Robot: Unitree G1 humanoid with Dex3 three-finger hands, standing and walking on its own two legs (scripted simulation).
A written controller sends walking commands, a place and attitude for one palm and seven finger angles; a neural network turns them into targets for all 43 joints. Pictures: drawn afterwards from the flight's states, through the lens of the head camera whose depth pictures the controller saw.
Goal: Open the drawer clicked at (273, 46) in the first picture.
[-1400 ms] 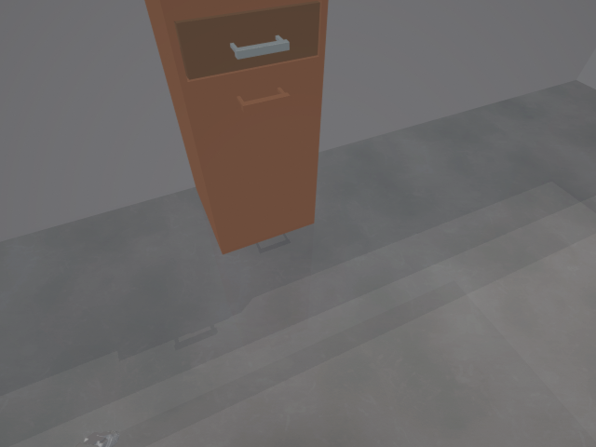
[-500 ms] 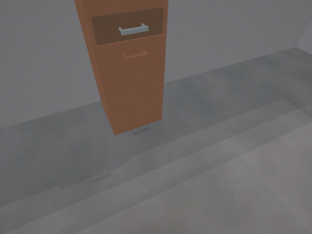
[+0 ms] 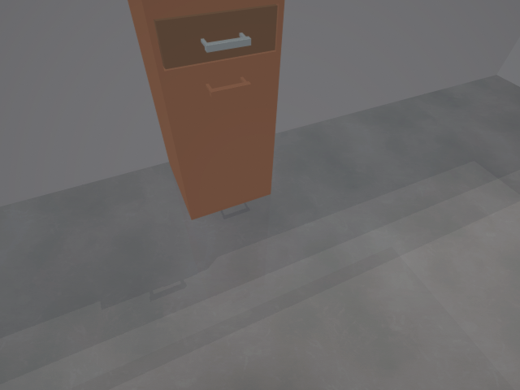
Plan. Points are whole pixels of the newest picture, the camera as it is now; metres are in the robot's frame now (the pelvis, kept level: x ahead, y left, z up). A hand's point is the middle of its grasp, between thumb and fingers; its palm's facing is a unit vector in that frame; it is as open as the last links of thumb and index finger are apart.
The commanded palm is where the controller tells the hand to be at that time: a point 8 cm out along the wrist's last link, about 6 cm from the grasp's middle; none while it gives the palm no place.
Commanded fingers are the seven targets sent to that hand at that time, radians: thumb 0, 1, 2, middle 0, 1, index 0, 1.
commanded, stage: look at it before walking up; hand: left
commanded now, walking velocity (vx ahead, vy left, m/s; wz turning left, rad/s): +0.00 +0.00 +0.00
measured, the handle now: (225, 41) +1.06 +0.17 +0.07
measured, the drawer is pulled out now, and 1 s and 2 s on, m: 0.00 0.00 0.00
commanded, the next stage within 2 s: walk to a spot facing it in 0.04 s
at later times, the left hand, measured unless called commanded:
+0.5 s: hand out of the picture +0.07 +0.20 -0.18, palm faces -0.13 -0.95 -0.28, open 7.4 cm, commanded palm none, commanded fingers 0.00 0.90 0.90 -0.20 -0.30 -0.20 -0.30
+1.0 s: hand out of the picture +0.12 +0.20 -0.18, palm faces -0.31 -0.93 -0.22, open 7.4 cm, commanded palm none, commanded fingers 0.00 0.90 0.90 -0.20 -0.30 -0.20 -0.30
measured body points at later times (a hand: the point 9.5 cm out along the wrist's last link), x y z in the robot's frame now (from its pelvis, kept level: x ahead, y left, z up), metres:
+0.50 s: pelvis -0.01 -0.01 -0.02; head +0.02 -0.03 +0.42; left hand +0.08 +0.25 -0.16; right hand +0.04 -0.28 -0.17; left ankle +0.01 +0.13 -0.75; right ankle +0.01 -0.11 -0.75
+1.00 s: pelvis +0.01 +0.02 -0.01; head +0.02 +0.04 +0.44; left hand +0.14 +0.25 -0.16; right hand -0.02 -0.26 -0.12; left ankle +0.00 +0.13 -0.75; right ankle +0.00 -0.11 -0.70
